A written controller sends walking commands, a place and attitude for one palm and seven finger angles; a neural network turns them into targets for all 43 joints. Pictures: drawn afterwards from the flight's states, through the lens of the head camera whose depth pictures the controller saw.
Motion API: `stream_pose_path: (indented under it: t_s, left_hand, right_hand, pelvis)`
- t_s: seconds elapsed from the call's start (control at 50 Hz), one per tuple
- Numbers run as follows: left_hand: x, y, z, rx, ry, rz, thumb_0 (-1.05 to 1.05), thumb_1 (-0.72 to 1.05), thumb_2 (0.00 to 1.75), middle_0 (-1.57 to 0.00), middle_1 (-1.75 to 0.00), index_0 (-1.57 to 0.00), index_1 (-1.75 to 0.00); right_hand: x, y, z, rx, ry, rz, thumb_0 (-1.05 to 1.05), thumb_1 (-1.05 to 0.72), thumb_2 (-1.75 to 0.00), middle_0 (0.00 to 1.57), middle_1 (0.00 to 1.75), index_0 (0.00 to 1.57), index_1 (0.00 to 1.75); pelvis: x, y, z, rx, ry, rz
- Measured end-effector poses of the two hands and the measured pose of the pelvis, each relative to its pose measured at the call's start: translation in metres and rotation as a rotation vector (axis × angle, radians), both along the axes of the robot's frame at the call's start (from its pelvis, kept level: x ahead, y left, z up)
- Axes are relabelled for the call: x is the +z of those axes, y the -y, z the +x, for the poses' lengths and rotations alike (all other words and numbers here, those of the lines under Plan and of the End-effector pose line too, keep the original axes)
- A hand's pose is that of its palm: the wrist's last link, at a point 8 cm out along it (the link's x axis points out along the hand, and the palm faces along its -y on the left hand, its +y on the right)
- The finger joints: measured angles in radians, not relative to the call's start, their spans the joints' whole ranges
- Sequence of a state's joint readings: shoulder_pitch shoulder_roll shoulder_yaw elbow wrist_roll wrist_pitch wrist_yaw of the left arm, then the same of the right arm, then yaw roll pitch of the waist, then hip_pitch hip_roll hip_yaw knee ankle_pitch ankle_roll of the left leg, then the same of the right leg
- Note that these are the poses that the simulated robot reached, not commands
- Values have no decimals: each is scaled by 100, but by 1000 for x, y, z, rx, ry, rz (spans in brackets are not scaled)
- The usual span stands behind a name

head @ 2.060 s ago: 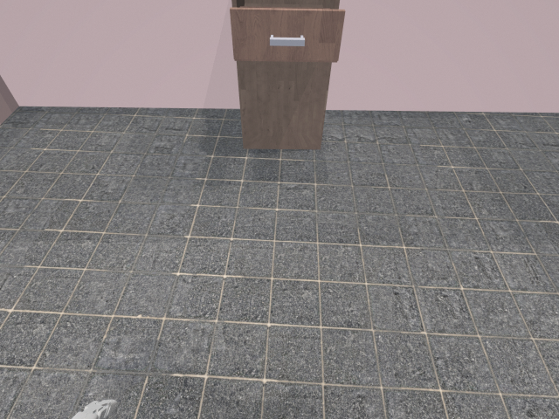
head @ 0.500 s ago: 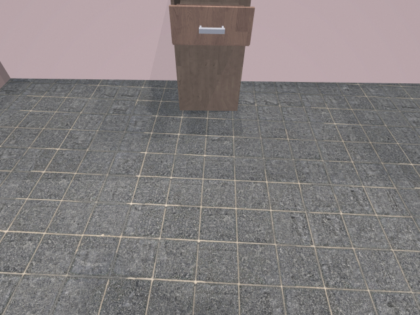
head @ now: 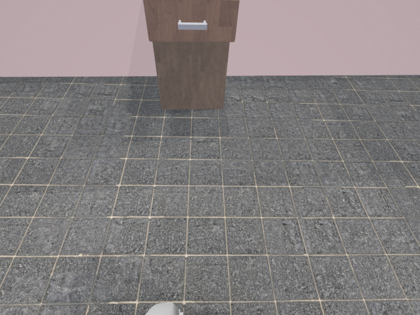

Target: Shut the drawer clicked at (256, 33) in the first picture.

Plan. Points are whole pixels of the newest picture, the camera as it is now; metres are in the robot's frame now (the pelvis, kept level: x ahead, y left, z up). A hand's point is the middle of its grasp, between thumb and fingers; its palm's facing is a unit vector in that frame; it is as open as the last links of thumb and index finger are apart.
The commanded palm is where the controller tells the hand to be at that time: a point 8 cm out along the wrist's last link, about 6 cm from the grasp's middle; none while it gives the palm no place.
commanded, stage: walk to a spot facing it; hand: left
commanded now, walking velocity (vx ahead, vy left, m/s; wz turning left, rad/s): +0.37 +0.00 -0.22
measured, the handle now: (192, 24) +1.25 +0.22 -0.01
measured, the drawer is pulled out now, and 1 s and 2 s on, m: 0.30 0.30 0.30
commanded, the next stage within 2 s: turn to face it in 1.44 s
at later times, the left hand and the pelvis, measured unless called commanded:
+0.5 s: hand (144, 224) +0.34 +0.21 -0.16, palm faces -0.17 -0.97 -0.19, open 7.4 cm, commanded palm none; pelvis +0.21 +0.04 +0.00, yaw -11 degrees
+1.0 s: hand (174, 194) +0.45 +0.15 -0.17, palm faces -0.14 -0.98 -0.17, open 7.3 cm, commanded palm none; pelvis +0.42 -0.03 +0.00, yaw -12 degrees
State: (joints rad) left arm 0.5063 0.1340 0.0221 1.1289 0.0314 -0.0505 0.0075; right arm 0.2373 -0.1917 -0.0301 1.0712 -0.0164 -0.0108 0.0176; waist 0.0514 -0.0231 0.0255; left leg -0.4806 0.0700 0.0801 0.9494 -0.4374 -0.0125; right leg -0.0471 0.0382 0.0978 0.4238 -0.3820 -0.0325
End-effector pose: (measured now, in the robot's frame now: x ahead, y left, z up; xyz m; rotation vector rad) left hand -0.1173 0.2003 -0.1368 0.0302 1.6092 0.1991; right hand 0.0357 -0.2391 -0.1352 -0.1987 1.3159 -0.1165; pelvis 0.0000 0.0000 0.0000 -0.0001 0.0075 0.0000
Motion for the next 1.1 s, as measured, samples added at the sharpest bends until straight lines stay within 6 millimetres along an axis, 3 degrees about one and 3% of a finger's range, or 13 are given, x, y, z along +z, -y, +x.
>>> stream_pose_path:
  t_s: [0.1, 0.14, 0.18, 0.28, 0.38, 0.52, 0.64, 0.68, 0.72, 0.84, 0.94, 1.02, 1.1]
  left_hand:
    - [-6, -21, 21, -5, -100, -34, 1, 90, 90, -20, -30, -20, -30]
    - [-17, -37, 43, -17, -109, -35, 1, 90, 90, -20, -30, -20, -30]
    - [-23, -55, 77, -51, -83, -23, 1, 90, 90, -20, -30, -20, -30]
    - [-18, -89, 205, -154, 122, 31, 1, 91, 90, -20, -30, -20, -29]
    - [-2, -93, 335, -236, 334, 55, 1, 91, 90, -19, -30, -19, -29]
    - [11, -51, 479, -371, 471, 26, 1, 91, 90, -19, -30, -19, -29]
    - [-1, 7, 571, -465, 538, 5, 1, 91, 90, -19, -30, -19, -29]
    - [-5, 20, 582, -454, 545, 2, 0, 91, 90, -19, -30, -19, -29]
    - [-5, 26, 582, -434, 515, -5, 0, 91, 90, -19, -30, -20, -29]
    - [5, 13, 581, -373, 417, 50, -2, 95, 90, -20, -30, -20, -30]
    - [2, 3, 576, -329, 316, 44, -1, 93, 90, -20, -30, -20, -30]
    - [-9, -2, 573, -269, 240, 16, 0, 92, 90, -20, -30, -20, -30]
    - [-25, -11, 577, -216, 149, -16, 0, 91, 90, -20, -30, -20, -30]
  right_hand:
    - [6, -29, 96, 13, 177, -1, 1, -91, -90, 20, 29, 20, 30]
    - [2, -40, 125, 7, 241, -16, 1, -91, -90, 20, 30, 20, 30]
    - [3, -49, 138, -19, 268, -18, 0, -91, -90, 20, 29, 20, 30]
    - [9, -61, 128, -141, 210, -20, -1, -93, -89, 20, 30, 20, 30]
    - [10, -56, 102, -219, 76, -38, -2, -96, -89, 20, 30, 20, 30]
    - [1, -68, 67, -340, -154, 22, 0, -93, -90, 20, 29, 20, 30]
    - [-15, -68, 67, -430, -322, 101, 0, -91, -90, 20, 30, 20, 30]
    - [-17, -60, 85, -440, -334, 113, 1, -91, -90, 20, 30, 20, 30]
    - [-16, -46, 115, -439, -294, 105, 1, -91, -90, 20, 30, 20, 30]
    - [-7, 0, 236, -374, -75, 54, 1, -91, -90, 20, 29, 20, 30]
    - [3, 24, 330, -314, 54, 12, 1, -93, -90, 20, 29, 19, 30]
    - [11, 33, 399, -242, 106, -18, 1, -93, -90, 20, 29, 19, 30]
    - [11, 28, 469, -178, 160, -52, 1, -92, -90, 20, 29, 19, 30]
  pelvis:
    - [-9, -24, 43, -22, -3, -12]
    - [-18, -35, 62, -41, 4, -17]
    - [-19, -42, 77, -74, 19, -10]
    - [-4, -51, 117, -116, 29, -1]
    - [4, -52, 157, -149, 21, 14]
    - [2, -36, 217, -190, 22, 21]
    - [-18, 2, 278, -221, 28, 15]
    - [-20, 13, 292, -226, 40, 11]
    - [-15, 20, 307, -228, 50, 5]
    - [2, 33, 353, -222, 35, -16]
    - [6, 33, 395, -211, 20, -30]
    - [3, 27, 433, -197, 13, -44]
    - [-8, 16, 477, -190, 13, -50]
